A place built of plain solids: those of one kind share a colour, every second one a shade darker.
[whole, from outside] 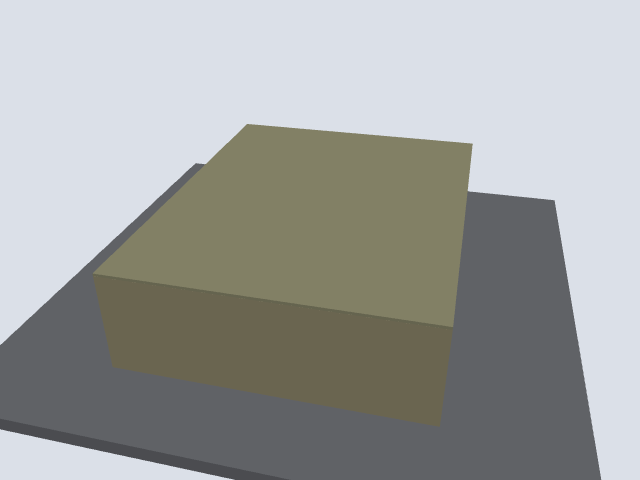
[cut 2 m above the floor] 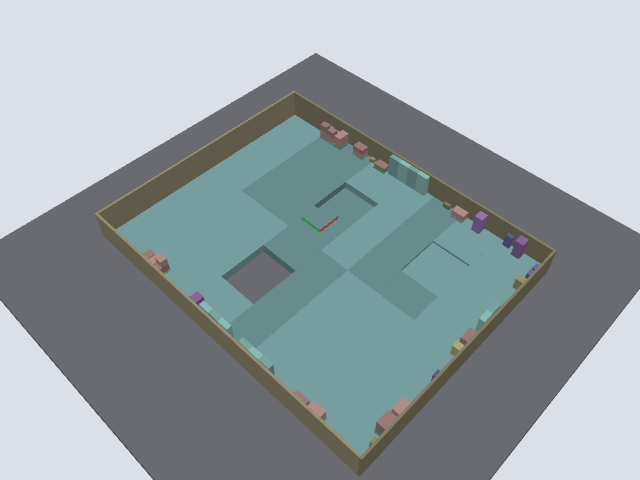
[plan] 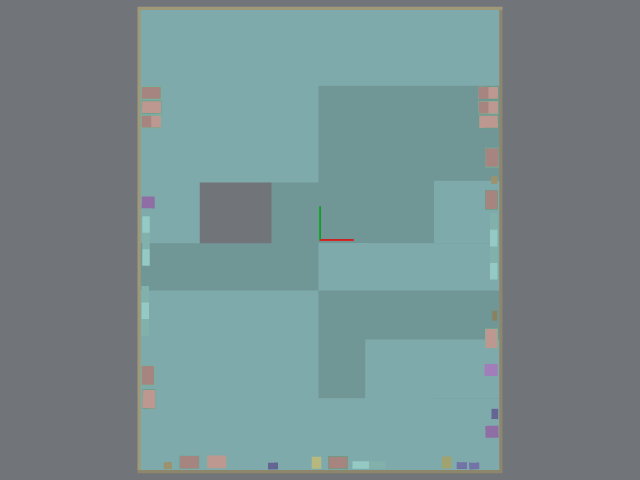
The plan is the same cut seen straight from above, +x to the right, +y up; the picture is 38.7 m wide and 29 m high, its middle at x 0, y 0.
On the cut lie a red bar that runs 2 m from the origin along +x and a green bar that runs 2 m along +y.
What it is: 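A closed goods hall without a stair; its walked floor is a bank 0.83 m over the ground, with five rectangular fields in it; some sunk deep, some a low step down, some level and merely marked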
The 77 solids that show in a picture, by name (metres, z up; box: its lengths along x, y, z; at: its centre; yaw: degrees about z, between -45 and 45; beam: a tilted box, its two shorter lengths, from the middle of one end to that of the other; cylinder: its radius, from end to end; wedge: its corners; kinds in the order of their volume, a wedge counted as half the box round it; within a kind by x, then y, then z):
{
 "floor_1": {"box": [3.58, 3.67, 0.88], "at": [-9.05, 1.64, 0.39]},
 "floor_2": {"box": [3.56, 0.04, 0.19], "at": [-9.04, 3.47, 0.72]},
 "floor_3": {"box": [10.75, 10.86, 0.88], "at": [-5.47, -8.48, 0.39]},
 "floor_4": {"box": [10.75, 2.86, 0.88], "at": [-5.47, -1.62, 0.39]},
 "floor_5": {"box": [10.75, 5.84, 0.88], "at": [-5.47, 6.39, 0.39]},
 "floor_6": {"box": [2.84, 3.67, 0.88], "at": [-1.51, 1.64, 0.39]},
 "floor_7": {"box": [2.86, 0.04, 0.19], "at": [-1.5, 3.47, 0.72]},
 "floor_8": {"box": [0.04, 4.34, 0.19], "at": [-0.09, -11.72, 0.72]},
 "floor_9": {"box": [0.04, 3.6, 0.19], "at": [-0.09, -7.79, 0.72]},
 "floor_10": {"box": [0.04, 3.0, 0.19], "at": [-0.09, -4.53, 0.72]},
 "floor_11": {"box": [0.04, 2.9, 0.19], "at": [-0.09, -1.62, 0.72]},
 "floor_12": {"box": [0.04, 3.7, 0.19], "at": [-0.09, 1.64, 0.72]},
 "floor_13": {"box": [0.04, 5.76, 0.19], "at": [-0.09, 6.44, 0.72]},
 "floor_14": {"box": [21.69, 4.62, 0.25], "at": [0.0, 11.6, 0.07]},
 "floor_15": {"box": [2.83, 3.56, 0.88], "at": [1.33, -7.79, 0.39]},
 "floor_16": {"box": [3.09, 3.77, 0.88], "at": [1.45, 1.69, 0.39]},
 "floor_17": {"box": [4.16, 3.6, 0.69], "at": [4.8, -7.79, 0.3]},
 "floor_18": {"box": [3.93, 3.81, 0.18], "at": [4.94, 1.69, 0.04]},
 "floor_19": {"box": [10.93, 4.34, 0.88], "at": [5.38, -11.74, 0.39]},
 "floor_20": {"box": [10.93, 2.96, 0.88], "at": [5.38, -4.53, 0.39]},
 "floor_21": {"box": [10.93, 2.86, 0.88], "at": [5.38, -1.62, 0.39]},
 "floor_22": {"box": [10.93, 5.74, 0.88], "at": [5.38, 6.45, 0.39]},
 "floor_23": {"box": [3.98, 3.56, 0.88], "at": [8.85, -7.79, 0.39]},
 "floor_24": {"box": [3.96, 3.77, 0.88], "at": [8.86, 1.69, 0.39]},
 "wall_1": {"box": [0.2, 27.78, 7.44], "at": [-10.92, 0.0, 3.67]},
 "wall_2": {"box": [22.05, 0.2, 7.44], "at": [0.0, -13.99, 3.67]},
 "wall_3": {"box": [22.05, 0.2, 7.44], "at": [0.0, 13.99, 3.67]},
 "wall_4": {"box": [0.2, 27.78, 7.44], "at": [10.92, 0.0, 3.67]},
 "roof_1": {"box": [22.05, 28.18, 0.2], "at": [0.0, 0.0, 7.49]},
 "shelving_1": {"box": [0.45, 1.0, 2.1], "at": [-10.56, -5.28, 1.88]},
 "shelving_2": {"box": [0.45, 1.0, 2.1], "at": [-10.56, -4.28, 1.88]},
 "shelving_3": {"box": [0.45, 1.0, 2.1], "at": [-10.56, -3.28, 1.88]},
 "shelving_4": {"box": [0.45, 1.0, 2.1], "at": [-10.51, -1.06, 1.88]},
 "shelving_5": {"box": [0.45, 1.0, 2.1], "at": [-10.51, -0.06, 1.88]},
 "shelving_6": {"box": [0.45, 1.0, 2.1], "at": [-10.51, 0.94, 1.88]},
 "shelving_7": {"box": [1.0, 0.45, 2.1], "at": [2.46, -13.59, 1.88]},
 "shelving_8": {"box": [1.0, 0.45, 2.1], "at": [3.46, -13.59, 1.88]},
 "shelving_9": {"box": [0.45, 1.0, 2.1], "at": [10.5, -1.89, 1.88]},
 "shelving_10": {"box": [0.45, 1.0, 2.1], "at": [10.5, -0.89, 1.88]},
 "shelving_11": {"box": [0.45, 1.0, 2.1], "at": [10.5, 0.11, 1.88]},
 "shelving_12": {"box": [0.45, 1.0, 2.1], "at": [10.5, 1.11, 1.88]},
 "load_1": {"box": [0.74, 1.13, 0.43], "at": [-10.4, -8.18, 1.19]},
 "load_2": {"box": [0.76, 1.11, 0.82], "at": [-10.34, -9.62, 1.38], "yaw": -0.3},
 "load_3": {"box": [1.15, 0.71, 0.38], "at": [-10.19, 8.89, 1.16], "yaw": -0.1},
 "load_4": {"box": [1.17, 0.71, 0.64], "at": [-10.18, 7.15, 1.29], "yaw": 0.2},
 "load_5": {"box": [1.15, 0.72, 0.5], "at": [-10.17, 8.02, 1.22], "yaw": -0.2},
 "load_6": {"box": [0.58, 0.71, 0.64], "at": [-9.9, 7.16, 1.93], "yaw": -0.2},
 "load_7": {"box": [1.13, 0.75, 1.36], "at": [-7.89, -13.43, 1.65], "yaw": 0.1},
 "load_8": {"box": [1.16, 0.78, 0.68], "at": [-6.24, -13.41, 1.31], "yaw": -0.1},
 "load_9": {"box": [1.15, 0.71, 0.79], "at": [1.08, -13.45, 1.37], "yaw": 0.3},
 "load_10": {"box": [0.58, 0.73, 0.64], "at": [9.89, 8.0, 1.93]},
 "load_11": {"box": [0.58, 0.72, 0.71], "at": [9.89, 8.88, 2.04], "yaw": 0.3},
 "load_12": {"box": [1.17, 0.72, 0.71], "at": [10.16, 8.89, 1.33], "yaw": -0.2},
 "load_13": {"box": [1.15, 0.73, 0.64], "at": [10.17, 8.01, 1.29], "yaw": 0.1},
 "load_14": {"box": [1.13, 0.73, 1.07], "at": [10.18, 7.14, 1.51], "yaw": 0.3},
 "load_15": {"box": [0.72, 1.16, 0.6], "at": [10.36, -5.95, 1.27], "yaw": 0.2},
 "load_16": {"box": [0.73, 1.13, 0.38], "at": [10.36, 2.43, 1.16], "yaw": -0.2},
 "load_17": {"box": [0.77, 1.11, 0.45], "at": [10.38, 4.98, 1.19], "yaw": 0.2},
 "load_18": {"box": [0.77, 1.11, 0.45], "at": [10.38, 4.98, 1.64], "yaw": -0.2},
 "cage_trolley_1": {"box": [0.8, 0.72, 1.66], "at": [-10.38, 2.27, 1.66], "yaw": -0.2},
 "cage_trolley_2": {"box": [0.8, 0.72, 1.66], "at": [10.34, -7.85, 1.66], "yaw": -0.9},
 "cage_trolley_3": {"box": [0.8, 0.72, 1.66], "at": [10.39, -11.59, 1.66], "yaw": 0.5},
 "bin_1": {"box": [0.58, 0.72, 1.06], "at": [-0.21, -13.46, 1.36]},
 "bin_2": {"box": [0.58, 0.72, 1.06], "at": [7.66, -13.45, 1.36]},
 "pallet_1": {"box": [0.8, 1.2, 0.14], "at": [-10.34, -9.62, 0.9]},
 "pallet_2": {"box": [1.2, 0.8, 0.14], "at": [-10.19, 8.89, 0.9]},
 "pallet_3": {"box": [1.2, 0.8, 0.14], "at": [-6.24, -13.41, 0.9]},
 "pallet_4": {"box": [1.2, 0.8, 0.14], "at": [1.09, -13.45, 0.9]},
 "pallet_5": {"box": [1.2, 0.8, 0.14], "at": [10.17, 8.0, 0.9]},
 "pallet_6": {"box": [1.2, 0.8, 0.14], "at": [10.17, 8.89, 0.9]},
 "crate_1": {"box": [0.6, 0.4, 0.3], "at": [-2.84, -13.65, 1.58], "yaw": 1.4},
 "crate_2": {"box": [0.6, 0.4, 0.3], "at": [8.57, -13.63, 1.88], "yaw": 0.4},
 "crate_3": {"box": [0.6, 0.4, 0.3], "at": [9.32, -13.65, 1.88], "yaw": -1.5},
 "crate_4": {"box": [0.4, 0.6, 0.2], "at": [10.56, -10.52, 1.93], "yaw": -1.3},
 "carton_1": {"box": [0.48, 0.42, 0.41], "at": [-9.19, -13.63, 1.44], "yaw": 2.0},
 "carton_2": {"box": [0.39, 0.46, 0.32], "at": [10.53, 3.62, 0.99], "yaw": 1.5},
 "carton_3": {"box": [0.31, 0.6, 0.42], "at": [10.56, -4.58, 1.04], "yaw": -0.1}
}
